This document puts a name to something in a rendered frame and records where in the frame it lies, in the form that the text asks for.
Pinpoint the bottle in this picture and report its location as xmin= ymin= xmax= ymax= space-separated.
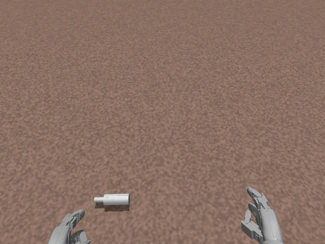
xmin=94 ymin=194 xmax=130 ymax=205

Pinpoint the right robot hand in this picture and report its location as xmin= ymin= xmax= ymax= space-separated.
xmin=241 ymin=187 xmax=283 ymax=244

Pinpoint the left robot hand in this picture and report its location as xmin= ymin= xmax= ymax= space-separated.
xmin=47 ymin=209 xmax=90 ymax=244

